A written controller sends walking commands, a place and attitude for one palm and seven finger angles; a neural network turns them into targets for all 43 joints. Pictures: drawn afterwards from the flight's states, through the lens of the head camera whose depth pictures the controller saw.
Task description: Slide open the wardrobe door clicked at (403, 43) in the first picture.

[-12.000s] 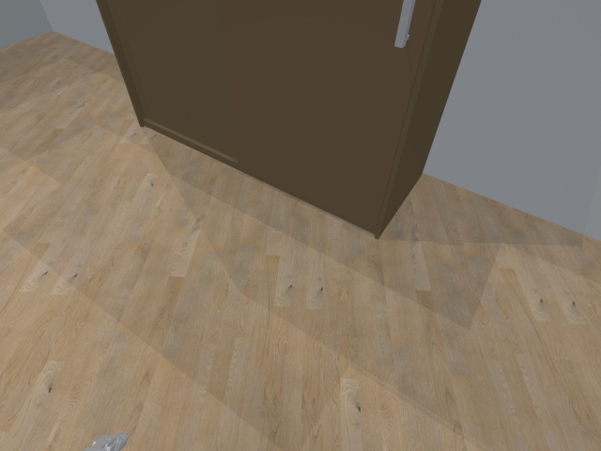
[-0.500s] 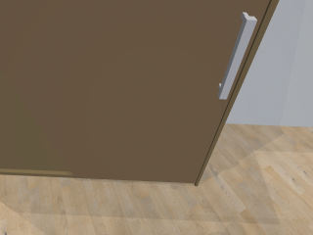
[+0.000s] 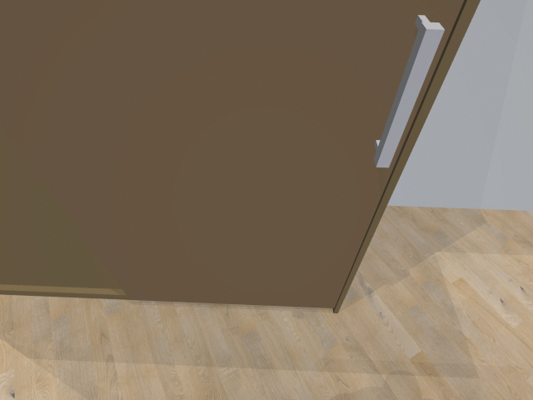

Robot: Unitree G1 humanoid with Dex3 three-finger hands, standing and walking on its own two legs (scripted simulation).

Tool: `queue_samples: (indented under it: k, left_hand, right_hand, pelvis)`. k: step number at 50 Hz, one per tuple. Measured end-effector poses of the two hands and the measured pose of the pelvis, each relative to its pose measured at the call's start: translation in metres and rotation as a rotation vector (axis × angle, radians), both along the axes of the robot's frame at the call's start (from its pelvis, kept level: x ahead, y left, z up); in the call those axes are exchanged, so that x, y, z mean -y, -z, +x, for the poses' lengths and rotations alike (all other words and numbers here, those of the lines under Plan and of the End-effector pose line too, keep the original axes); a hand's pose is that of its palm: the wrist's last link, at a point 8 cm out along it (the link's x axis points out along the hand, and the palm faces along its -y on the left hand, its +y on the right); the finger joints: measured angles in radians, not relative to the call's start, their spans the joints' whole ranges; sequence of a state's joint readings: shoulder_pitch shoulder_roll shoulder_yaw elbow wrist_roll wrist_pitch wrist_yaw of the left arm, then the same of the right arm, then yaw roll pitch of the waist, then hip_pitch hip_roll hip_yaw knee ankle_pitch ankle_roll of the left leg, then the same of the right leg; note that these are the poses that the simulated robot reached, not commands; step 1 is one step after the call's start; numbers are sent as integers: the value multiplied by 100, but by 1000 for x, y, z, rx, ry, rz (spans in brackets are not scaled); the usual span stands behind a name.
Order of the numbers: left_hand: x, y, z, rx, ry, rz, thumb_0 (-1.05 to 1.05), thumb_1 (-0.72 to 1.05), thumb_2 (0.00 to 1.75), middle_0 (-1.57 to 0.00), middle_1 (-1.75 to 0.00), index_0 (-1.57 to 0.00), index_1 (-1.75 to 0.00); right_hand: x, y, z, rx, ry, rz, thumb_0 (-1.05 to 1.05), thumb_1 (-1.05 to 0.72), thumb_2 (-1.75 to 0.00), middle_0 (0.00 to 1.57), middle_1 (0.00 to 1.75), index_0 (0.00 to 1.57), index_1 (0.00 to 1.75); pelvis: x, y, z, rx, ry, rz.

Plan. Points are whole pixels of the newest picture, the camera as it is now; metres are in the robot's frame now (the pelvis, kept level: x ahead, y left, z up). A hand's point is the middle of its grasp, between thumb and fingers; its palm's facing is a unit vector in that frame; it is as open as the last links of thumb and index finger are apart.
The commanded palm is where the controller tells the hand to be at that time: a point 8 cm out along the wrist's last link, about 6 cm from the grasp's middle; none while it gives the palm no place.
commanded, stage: shuffle to correct the standing spot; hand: right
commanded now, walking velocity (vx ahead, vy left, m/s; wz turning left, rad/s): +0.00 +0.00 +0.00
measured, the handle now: (399, 99) +0.54 -0.18 +0.19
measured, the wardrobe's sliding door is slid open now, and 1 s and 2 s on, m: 0.00 0.00 0.00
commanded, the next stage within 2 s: come to a stop and stand still in 0.34 s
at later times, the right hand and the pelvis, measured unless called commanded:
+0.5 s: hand out of the picture +0.03 -0.19 -0.18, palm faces +0.03 +0.99 -0.15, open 7.4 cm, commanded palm none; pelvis +0.05 -0.03 -0.01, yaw +1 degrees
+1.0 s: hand out of the picture +0.13 -0.19 -0.17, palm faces +0.07 +0.97 -0.24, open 7.4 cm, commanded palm none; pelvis +0.06 +0.00 -0.01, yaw -2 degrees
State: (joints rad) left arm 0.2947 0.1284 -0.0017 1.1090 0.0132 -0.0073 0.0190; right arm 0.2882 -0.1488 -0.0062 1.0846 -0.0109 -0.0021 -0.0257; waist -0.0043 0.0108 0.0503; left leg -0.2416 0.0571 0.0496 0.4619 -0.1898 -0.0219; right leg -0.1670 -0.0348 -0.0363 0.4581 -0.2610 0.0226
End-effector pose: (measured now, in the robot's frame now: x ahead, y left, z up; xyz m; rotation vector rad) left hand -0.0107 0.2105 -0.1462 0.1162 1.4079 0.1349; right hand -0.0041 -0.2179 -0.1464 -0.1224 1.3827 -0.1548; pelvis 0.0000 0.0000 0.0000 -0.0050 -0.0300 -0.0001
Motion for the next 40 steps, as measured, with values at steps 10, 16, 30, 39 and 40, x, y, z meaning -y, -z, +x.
queue_samples:
  k: [10, 16, 30, 39, 40]
  left_hand:
    - [1, 1, 3, -4, 5, 1, 0, 91, 89, -20, -30, -20, -30]
    - [5, 1, 3, -37, 6, 16, 0, 91, 89, -20, -30, -20, -30]
    - [38, 6, 4, -145, -66, -19, 0, 91, 89, -20, -30, -20, -30]
    - [39, 7, 66, -36, -45, 1, 0, 91, 89, -20, -30, -20, -30]
    - [37, 7, 71, -24, -34, 8, 0, 91, 89, -20, -30, -20, -30]
  right_hand:
    - [-2, 3, 1, -2, 9, 10, 0, -91, -90, 20, 30, 20, 29]
    - [4, 9, 0, -18, 42, 29, 0, -91, -90, 20, 30, 20, 29]
    - [27, 7, 80, 22, 1, -19, 1, -92, -90, 20, 30, 20, 29]
    - [38, 2, 115, 72, 11, -44, 1, -93, -90, 20, 30, 20, 29]
    - [38, 2, 117, 76, 11, -45, 0, -93, -90, 20, 30, 20, 29]
  pelvis:
    - [1, 1, 6, -1, -1, 2]
    - [10, 6, 19, -11, 1, 10]
    - [22, 11, 72, -18, -5, 0]
    - [28, 7, 75, -24, 10, 2]
    - [27, 7, 73, -21, 12, 3]
